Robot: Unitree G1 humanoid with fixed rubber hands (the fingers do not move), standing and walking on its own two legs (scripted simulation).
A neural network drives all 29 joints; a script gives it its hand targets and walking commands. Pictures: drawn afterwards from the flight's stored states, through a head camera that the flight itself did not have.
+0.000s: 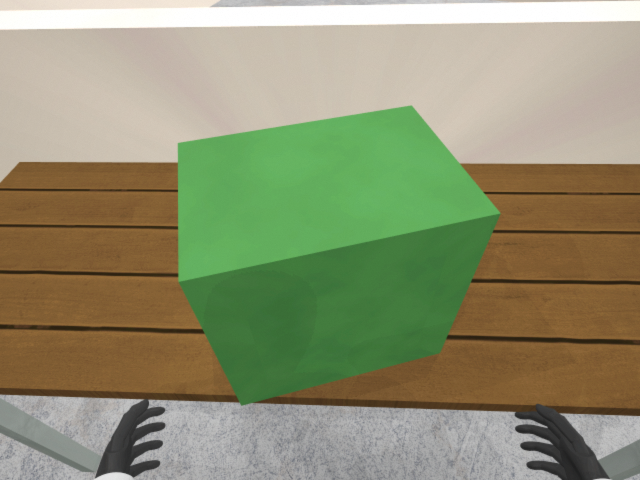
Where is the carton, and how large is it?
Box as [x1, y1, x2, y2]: [178, 105, 500, 405]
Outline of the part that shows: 411,105 178,143 178,281 241,405 438,353 440,351 500,213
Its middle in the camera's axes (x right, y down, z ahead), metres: +0.00 +0.03 +0.51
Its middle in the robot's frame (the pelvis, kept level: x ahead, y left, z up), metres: +0.37 +0.01 +0.08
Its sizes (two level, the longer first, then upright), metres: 0.289 0.204 0.282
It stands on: a table, 0.71 m high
